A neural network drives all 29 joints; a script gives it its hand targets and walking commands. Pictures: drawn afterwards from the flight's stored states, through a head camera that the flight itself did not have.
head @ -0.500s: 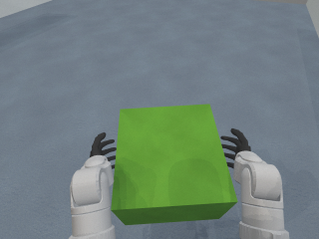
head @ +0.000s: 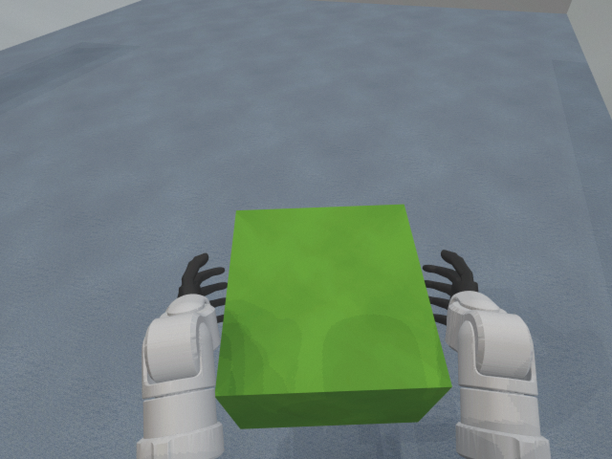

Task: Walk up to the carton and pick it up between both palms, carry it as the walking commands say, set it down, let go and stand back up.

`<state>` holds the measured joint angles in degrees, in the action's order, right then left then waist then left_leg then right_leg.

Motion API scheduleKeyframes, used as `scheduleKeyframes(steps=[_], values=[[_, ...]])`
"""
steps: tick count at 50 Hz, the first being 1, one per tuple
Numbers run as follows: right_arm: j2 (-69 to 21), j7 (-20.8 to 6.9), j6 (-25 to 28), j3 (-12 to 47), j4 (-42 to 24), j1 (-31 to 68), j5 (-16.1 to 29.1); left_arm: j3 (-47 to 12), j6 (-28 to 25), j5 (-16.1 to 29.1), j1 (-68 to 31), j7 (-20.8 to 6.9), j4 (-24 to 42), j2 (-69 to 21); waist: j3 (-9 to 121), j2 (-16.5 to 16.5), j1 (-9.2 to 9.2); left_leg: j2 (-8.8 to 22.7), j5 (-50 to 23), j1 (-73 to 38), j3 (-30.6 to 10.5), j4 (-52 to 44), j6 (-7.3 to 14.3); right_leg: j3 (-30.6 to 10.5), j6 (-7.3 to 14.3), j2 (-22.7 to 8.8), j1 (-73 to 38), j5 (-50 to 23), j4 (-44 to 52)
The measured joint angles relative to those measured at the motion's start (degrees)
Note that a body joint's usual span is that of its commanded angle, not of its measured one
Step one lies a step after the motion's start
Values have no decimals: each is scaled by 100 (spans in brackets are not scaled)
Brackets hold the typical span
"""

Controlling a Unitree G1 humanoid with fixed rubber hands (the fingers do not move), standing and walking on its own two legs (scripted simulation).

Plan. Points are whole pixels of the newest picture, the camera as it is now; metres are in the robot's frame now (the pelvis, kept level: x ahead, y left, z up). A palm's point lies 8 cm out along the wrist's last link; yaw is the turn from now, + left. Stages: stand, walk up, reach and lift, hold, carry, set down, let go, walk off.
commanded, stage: carry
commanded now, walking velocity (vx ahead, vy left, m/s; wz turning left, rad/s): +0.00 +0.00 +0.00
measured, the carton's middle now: (324, 313) +0.33 -0.01 +0.01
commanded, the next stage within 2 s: hold in 0.86 s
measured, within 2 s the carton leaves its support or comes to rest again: neither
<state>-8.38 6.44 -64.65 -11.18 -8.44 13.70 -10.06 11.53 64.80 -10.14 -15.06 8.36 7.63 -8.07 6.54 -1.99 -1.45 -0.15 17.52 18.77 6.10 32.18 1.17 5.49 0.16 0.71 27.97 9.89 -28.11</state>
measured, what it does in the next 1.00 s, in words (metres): steps on the spot: right foot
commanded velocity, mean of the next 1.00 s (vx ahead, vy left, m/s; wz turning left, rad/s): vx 0.00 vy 0.00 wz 0.00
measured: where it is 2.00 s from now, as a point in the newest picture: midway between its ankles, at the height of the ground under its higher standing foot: outside the picture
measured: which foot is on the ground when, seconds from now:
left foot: down 0.00-1.00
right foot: down 0.00-0.22, up 0.24-0.36, down 0.38-1.00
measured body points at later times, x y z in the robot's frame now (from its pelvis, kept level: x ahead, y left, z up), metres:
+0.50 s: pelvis -0.02 +0.00 +0.00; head -0.05 +0.00 +0.45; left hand +0.27 +0.17 +0.06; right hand +0.27 -0.17 +0.06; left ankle +0.00 +0.09 -0.73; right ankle +0.04 -0.11 -0.73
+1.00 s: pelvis -0.03 +0.00 +0.01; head -0.08 -0.01 +0.46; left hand +0.27 +0.16 +0.05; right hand +0.26 -0.19 +0.04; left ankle +0.00 +0.09 -0.73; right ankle +0.04 -0.10 -0.73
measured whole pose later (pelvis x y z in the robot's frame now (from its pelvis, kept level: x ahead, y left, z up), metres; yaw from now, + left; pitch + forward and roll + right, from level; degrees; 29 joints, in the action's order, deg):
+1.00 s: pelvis -0.03 +0.00 +0.01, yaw +5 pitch -6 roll +0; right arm -8.1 1.7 -43.5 -18.6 11.7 13.7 -16.5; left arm 14.0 39.4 -15.1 -17.3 -0.1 -20.7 -7.4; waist 0.6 1.2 -4.0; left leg -1.7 11.0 9.0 1.0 25.2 2.7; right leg 1.6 1.3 1.1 9.9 8.2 -23.4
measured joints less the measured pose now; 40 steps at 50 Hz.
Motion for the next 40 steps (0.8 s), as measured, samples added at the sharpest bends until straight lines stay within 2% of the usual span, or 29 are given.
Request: scheduleKeyframes(steps=[3,5,7,9,10,12,14,16,17,19,20,21,23,25,27,29,40], values=[[-3,-156,290,-43,429,12,-177,93,-295,-130,-5,-147,-422,-7,1,77,81,15,246,94,-2,444,-18,8,128,-20,105,150,-437],[12,-206,484,-65,635,-38,-227,96,-477,-173,14,-161,-635,-21,10,99,125,-1,621,234,-41,750,0,49,300,-41,122,-94,-425],[90,-100,476,51,407,-187,-50,-89,-445,48,130,123,-408,13,-54,94,154,-17,750,346,-49,1043,72,120,362,-42,63,-604,-126],[112,39,332,126,26,-280,140,-220,-294,254,218,289,-33,42,-108,64,131,-62,818,190,7,783,183,157,329,-1,14,-805,185],[77,48,308,104,-50,-273,151,-216,-274,239,212,238,35,48,-120,17,94,-101,697,79,23,466,253,153,285,3,12,-757,277],[28,-52,407,75,96,-229,19,-109,-411,40,208,-49,-126,41,-116,-46,23,-112,308,-23,57,102,294,91,4,1,56,-155,181],[38,-137,531,20,269,-223,-72,-45,-605,-91,225,-197,-342,-18,-44,100,-60,-14,-147,-27,3,-73,274,-26,-123,61,179,366,-568],[37,-255,801,-41,595,-226,-197,-10,-874,-249,192,-326,-686,-21,71,162,-62,42,-440,11,-26,-105,205,-189,-105,36,55,478,-984],[33,-310,998,-78,846,-214,-272,32,-1057,-331,168,-381,-925,-22,139,145,-38,37,-391,35,-23,-71,171,-241,-78,-33,-151,363,-826],[68,-109,956,95,434,-363,2,-183,-986,-11,350,-48,-451,62,123,92,43,35,-244,141,15,77,127,-309,16,-136,-549,18,-272],[61,-151,990,86,370,-349,-14,-186,-1040,-20,362,-106,-393,32,75,130,78,83,-224,162,12,93,107,-299,71,-90,-559,-30,-202],[53,-223,1104,21,548,-289,-134,-123,-1185,-144,312,-212,-602,-10,62,143,91,94,-288,146,-2,37,123,-281,100,-76,-568,-38,-174],[58,-189,1083,-2,480,-330,-86,-167,-1187,-57,391,-165,-533,8,22,134,103,83,-372,106,-20,-81,93,-261,117,-84,-580,-39,-138],[59,-277,1176,-40,600,-330,-154,-156,-1266,-123,409,-311,-634,19,35,122,117,66,-444,67,-22,-200,77,-260,117,-94,-602,-76,-64],[67,-241,1201,-10,580,-400,-103,-165,-1274,-73,459,-282,-620,28,60,116,122,56,-507,49,-19,-294,74,-262,117,-99,-610,-128,9],[70,-306,1349,-31,744,-411,-190,-126,-1409,-159,439,-403,-810,25,111,112,123,46,-564,41,-18,-374,74,-262,119,-104,-612,-176,70],[88,-311,1603,-56,828,-571,-165,-160,-1687,-96,548,-442,-1011,41,269,109,75,16,-689,58,11,-537,65,-289,132,-126,-536,-247,123]])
